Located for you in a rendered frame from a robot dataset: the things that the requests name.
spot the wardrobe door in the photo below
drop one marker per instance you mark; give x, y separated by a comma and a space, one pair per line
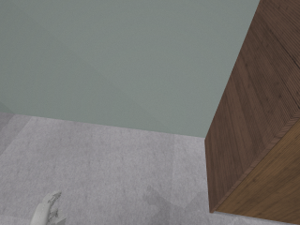
272, 189

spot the left robot hand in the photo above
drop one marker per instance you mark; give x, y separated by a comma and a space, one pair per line
44, 214

